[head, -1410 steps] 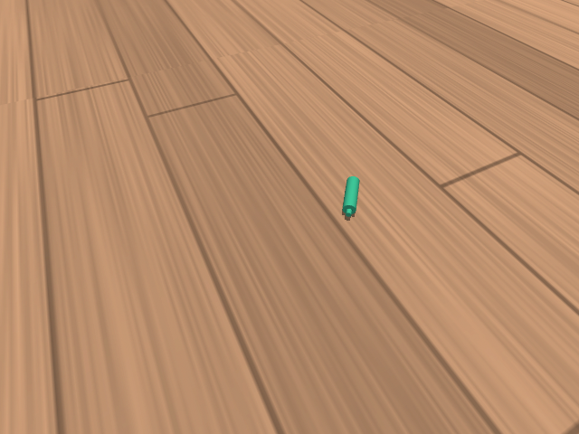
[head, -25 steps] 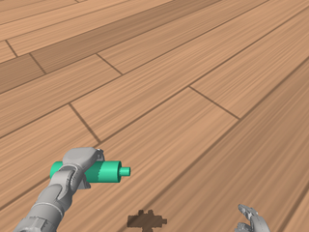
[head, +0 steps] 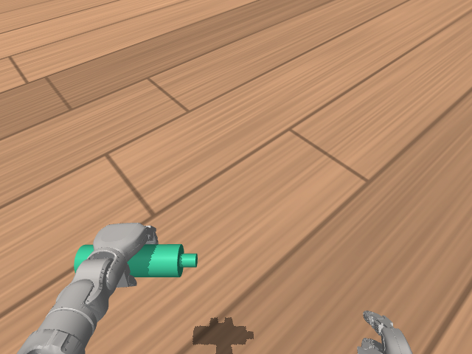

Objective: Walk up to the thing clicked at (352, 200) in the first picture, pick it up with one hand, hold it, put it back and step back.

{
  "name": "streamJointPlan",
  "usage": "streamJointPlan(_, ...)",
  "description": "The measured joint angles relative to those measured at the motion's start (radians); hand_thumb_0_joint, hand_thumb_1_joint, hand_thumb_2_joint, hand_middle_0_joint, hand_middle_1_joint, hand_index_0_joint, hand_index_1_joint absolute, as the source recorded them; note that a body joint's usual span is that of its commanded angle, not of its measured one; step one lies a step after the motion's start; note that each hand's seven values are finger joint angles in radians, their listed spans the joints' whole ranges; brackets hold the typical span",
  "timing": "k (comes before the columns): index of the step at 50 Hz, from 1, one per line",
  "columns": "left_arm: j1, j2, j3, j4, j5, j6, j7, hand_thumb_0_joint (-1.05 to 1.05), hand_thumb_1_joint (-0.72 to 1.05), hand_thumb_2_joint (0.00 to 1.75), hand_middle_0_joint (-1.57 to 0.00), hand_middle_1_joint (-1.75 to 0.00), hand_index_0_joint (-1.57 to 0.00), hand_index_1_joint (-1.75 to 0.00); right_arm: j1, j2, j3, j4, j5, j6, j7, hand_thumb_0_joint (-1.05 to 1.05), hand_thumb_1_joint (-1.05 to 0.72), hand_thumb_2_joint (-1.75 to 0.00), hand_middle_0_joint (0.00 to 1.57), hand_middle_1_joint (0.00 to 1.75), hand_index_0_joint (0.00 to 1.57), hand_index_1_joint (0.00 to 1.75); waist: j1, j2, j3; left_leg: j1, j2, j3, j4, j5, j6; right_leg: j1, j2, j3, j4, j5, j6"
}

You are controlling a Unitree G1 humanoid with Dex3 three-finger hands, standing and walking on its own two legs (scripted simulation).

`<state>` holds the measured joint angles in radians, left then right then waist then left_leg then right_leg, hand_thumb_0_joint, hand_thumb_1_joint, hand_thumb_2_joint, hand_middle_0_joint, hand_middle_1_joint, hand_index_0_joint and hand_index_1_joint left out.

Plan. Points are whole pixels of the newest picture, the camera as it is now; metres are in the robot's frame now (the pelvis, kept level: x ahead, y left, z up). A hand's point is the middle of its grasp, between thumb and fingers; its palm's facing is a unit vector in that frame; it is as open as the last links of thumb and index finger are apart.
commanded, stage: hold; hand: left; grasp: from above
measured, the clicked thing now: (139, 260) +0.30 +0.21 -0.07
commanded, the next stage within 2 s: crouch in 0.04 s
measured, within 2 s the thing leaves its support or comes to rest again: neither
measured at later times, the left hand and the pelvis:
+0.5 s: hand (134, 276) +0.29 +0.23 -0.11, palm faces -0.50 -0.02 -0.87, open 9.2 cm; pelvis +0.00 +0.00 -0.01, yaw +1 degrees
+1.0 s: hand (156, 290) +0.34 +0.25 -0.36, palm faces -0.46 +0.03 -0.89, open 9.2 cm; pelvis -0.06 +0.01 -0.22, yaw -1 degrees
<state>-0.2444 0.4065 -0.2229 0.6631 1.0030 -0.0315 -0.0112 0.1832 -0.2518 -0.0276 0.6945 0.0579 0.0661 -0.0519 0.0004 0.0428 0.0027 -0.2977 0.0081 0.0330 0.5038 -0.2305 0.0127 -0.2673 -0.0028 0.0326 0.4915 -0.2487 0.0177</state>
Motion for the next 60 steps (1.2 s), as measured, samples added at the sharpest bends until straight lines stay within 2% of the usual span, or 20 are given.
streamJointPlan(5,0.009,0.001,0.004,-0.008,-0.008,-0.001,-0.018,0.01,0.04,0.65,-0.68,-0.66,-0.72,-0.65,0.004,0.002,-0.001,-0.004,0.003,0.004,0.0,0.01,-0.9,-0.9,0.2,0.3,0.2,0.3,-0.003,0.0,-0.004,0.008,0.0,0.002,-0.007,-0.002,0.0,0.007,0.0,0.002,-0.006,-0.001,0.0)
streamJointPlan(11,0.012,0.003,0.005,-0.004,0.0,-0.019,-0.024,0.01,0.05,0.63,-0.68,-0.67,-0.71,-0.65,0.005,0.001,0.0,-0.007,0.002,0.009,-0.002,0.01,-0.9,-0.9,0.2,0.3,0.2,0.3,-0.003,-0.003,-0.002,0.011,-0.001,0.001,-0.008,-0.004,0.0,0.011,-0.001,0.001,-0.008,-0.003,0.0)
streamJointPlan(15,0.01,-0.004,0.02,0.023,0.011,-0.027,0.01,0.01,0.05,0.64,-0.67,-0.68,-0.71,-0.66,0.003,0.0,-0.002,-0.008,-0.001,0.012,0.002,0.01,-0.89,-0.89,0.2,0.3,0.2,0.3,-0.007,-0.007,-0.002,0.002,-0.001,-0.001,-0.003,-0.006,0.0,0.002,-0.001,-0.001,-0.003,-0.007,0.0)
streamJointPlan(22,-0.02,-0.011,0.032,0.132,0.061,-0.065,0.1,0.01,0.04,0.65,-0.67,-0.68,-0.7,-0.67,-0.002,0.002,-0.01,-0.004,-0.017,0.019,0.015,0.01,-0.89,-0.89,0.2,0.3,0.2,0.3,-0.022,-0.027,-0.009,-0.092,-0.001,-0.013,0.066,-0.026,-0.001,-0.086,-0.001,-0.013,0.064,-0.03,-0.001)
streamJointPlan(27,-0.083,-0.014,0.041,0.25,0.122,-0.091,0.192,0.01,0.04,0.65,-0.68,-0.68,-0.71,-0.67,0.0,-0.007,-0.023,0.005,-0.039,0.011,0.037,0.0,-0.89,-0.89,0.2,0.3,0.2,0.3,-0.035,-0.039,-0.039,-0.278,0.004,-0.026,0.225,-0.08,-0.003,-0.263,0.005,-0.024,0.213,-0.082,-0.002)
streamJointPlan(32,-0.164,-0.005,0.069,0.356,0.189,-0.113,0.285,0.01,0.04,0.63,-0.68,-0.68,-0.71,-0.67,0.017,-0.024,-0.041,0.01,-0.064,-0.005,0.057,0.0,-0.89,-0.89,0.2,0.3,0.2,0.3,-0.056,-0.041,-0.102,-0.553,0.012,-0.038,0.474,-0.168,0.0,-0.53,0.013,-0.035,0.453,-0.169,0.0)
streamJointPlan(35,-0.211,0.004,0.093,0.399,0.214,-0.114,0.334,0.01,0.05,0.62,-0.68,-0.68,-0.71,-0.67,0.028,-0.032,-0.047,0.017,-0.073,-0.012,0.059,0.0,-0.89,-0.89,0.2,0.3,0.2,0.3,-0.072,-0.036,-0.131,-0.714,0.014,-0.044,0.622,-0.217,0.002,-0.687,0.016,-0.039,0.598,-0.219,0.005)
streamJointPlan(38,-0.267,0.014,0.115,0.452,0.225,-0.109,0.369,0.01,0.06,0.6,-0.67,-0.68,-0.71,-0.67,0.036,-0.034,-0.048,0.028,-0.082,-0.023,0.052,0.0,-0.89,-0.89,0.2,0.3,0.2,0.3,-0.09,-0.029,-0.154,-0.867,0.015,-0.048,0.754,-0.255,0.006,-0.838,0.017,-0.041,0.729,-0.259,0.009)
streamJointPlan(44,-0.356,0.05,0.161,0.501,0.218,-0.084,0.388,0.01,0.07,0.6,-0.67,-0.68,-0.7,-0.66,0.053,-0.018,-0.043,0.045,-0.097,-0.048,0.041,0.0,-0.89,-0.89,0.2,0.3,0.2,0.3,-0.122,-0.015,-0.188,-1.146,0.014,-0.051,0.984,-0.309,0.013,-1.113,0.018,-0.043,0.96,-0.318,0.013)
streamJointPlan(48,-0.406,0.076,0.18,0.529,0.211,-0.079,0.374,0.01,0.06,0.61,-0.67,-0.68,-0.7,-0.66,0.052,-0.001,-0.034,0.055,-0.108,-0.064,0.042,0.0,-0.9,-0.89,0.2,0.3,0.2,0.3,-0.14,-0.006,-0.191,-1.295,0.012,-0.055,1.104,-0.329,0.017,-1.257,0.016,-0.045,1.081,-0.342,0.016)
streamJointPlan(55,-0.45,0.116,0.216,0.564,0.209,-0.123,0.348,0.01,0.04,0.64,-0.67,-0.68,-0.7,-0.67,0.037,0.017,-0.01,0.06,-0.123,-0.093,0.065,0.0,-0.9,-0.89,0.2,0.3,0.2,0.3,-0.157,0.009,-0.187,-1.504,0.004,-0.067,1.27,-0.353,0.021,-1.455,0.011,-0.056,1.246,-0.378,0.017)
streamJointPlan(60,-0.457,0.136,0.238,0.569,0.228,-0.168,0.362,0.01,0.03,0.65,-0.69,-0.66,-0.72,-0.65,0.022,0.019,0.006,0.067,-0.139,-0.112,0.087,0.0,-0.9,-0.89,0.2,0.3,0.21,0.3,-0.16,-0.001,-0.194,-1.614,0.001,-0.079,1.366,-0.377,0.017,-1.558,0.009,-0.067,1.341,-0.407,0.017)
